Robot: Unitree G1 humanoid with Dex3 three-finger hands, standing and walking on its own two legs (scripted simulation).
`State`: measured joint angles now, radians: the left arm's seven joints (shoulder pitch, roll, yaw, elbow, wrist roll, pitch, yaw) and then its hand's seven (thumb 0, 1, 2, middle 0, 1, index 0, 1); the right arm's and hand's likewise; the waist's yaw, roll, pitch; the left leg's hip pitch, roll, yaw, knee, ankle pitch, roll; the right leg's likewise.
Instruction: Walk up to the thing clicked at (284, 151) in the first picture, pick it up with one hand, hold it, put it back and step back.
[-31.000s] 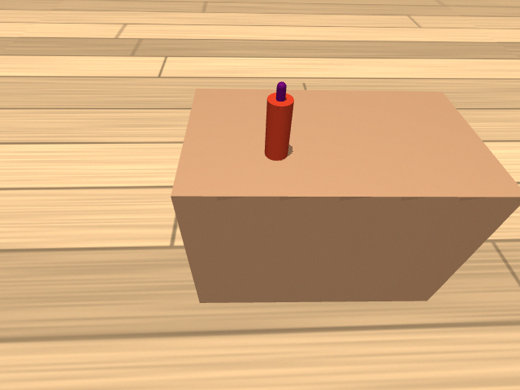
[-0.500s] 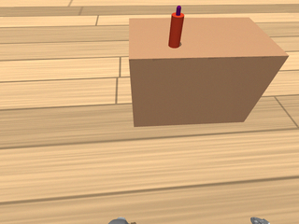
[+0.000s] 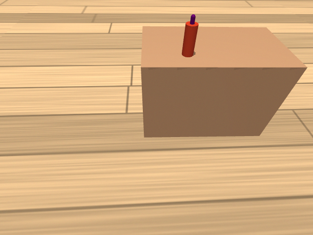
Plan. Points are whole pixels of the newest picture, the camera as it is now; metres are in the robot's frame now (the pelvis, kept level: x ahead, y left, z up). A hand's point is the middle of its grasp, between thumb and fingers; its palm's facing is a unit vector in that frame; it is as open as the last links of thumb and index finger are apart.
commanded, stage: step back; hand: right
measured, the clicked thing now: (190, 35) +1.12 -0.19 +0.00
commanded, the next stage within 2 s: stand in 0.50 s
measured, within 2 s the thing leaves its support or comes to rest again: neither
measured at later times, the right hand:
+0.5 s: hand out of the picture +0.17 -0.23 -0.14, palm faces -0.04 +0.93 -0.36, open 7.4 cm
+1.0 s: hand out of the picture +0.10 -0.24 -0.14, palm faces -0.02 +0.95 -0.33, open 7.4 cm
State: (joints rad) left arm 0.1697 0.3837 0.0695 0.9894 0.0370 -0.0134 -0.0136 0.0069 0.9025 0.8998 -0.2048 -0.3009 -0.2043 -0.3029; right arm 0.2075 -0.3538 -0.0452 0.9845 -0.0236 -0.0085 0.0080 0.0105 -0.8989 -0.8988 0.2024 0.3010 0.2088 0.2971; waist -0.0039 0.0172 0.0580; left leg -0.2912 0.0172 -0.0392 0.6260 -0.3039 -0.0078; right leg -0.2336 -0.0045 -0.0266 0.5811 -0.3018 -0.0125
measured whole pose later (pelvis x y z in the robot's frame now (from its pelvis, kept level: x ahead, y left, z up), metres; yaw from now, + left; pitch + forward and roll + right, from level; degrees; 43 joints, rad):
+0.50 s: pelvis +0.04 +0.01 +0.01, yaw +2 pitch -2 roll +0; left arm 0.07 0.37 0.04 1.06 0.01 -0.01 0.00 0.01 0.90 0.90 -0.21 -0.30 -0.21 -0.30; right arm 0.05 -0.33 -0.03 1.07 -0.01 -0.02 -0.01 0.01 -0.90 -0.90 0.20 0.30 0.21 0.30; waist 0.02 -0.01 0.07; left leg -0.23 0.00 -0.01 0.54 -0.28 0.01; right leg -0.14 -0.03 -0.05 0.50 -0.33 0.02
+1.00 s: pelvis +0.02 +0.01 +0.02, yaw +1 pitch -3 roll +0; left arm 0.10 0.35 0.01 1.14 0.02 -0.01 -0.01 0.01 0.90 0.90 -0.21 -0.30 -0.20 -0.30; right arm 0.08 -0.34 -0.01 1.14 -0.01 -0.01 0.01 0.01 -0.90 -0.90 0.20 0.30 0.21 0.30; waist 0.00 0.00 0.06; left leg -0.13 0.00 0.01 0.32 -0.13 0.00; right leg -0.07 -0.03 -0.03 0.32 -0.20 0.02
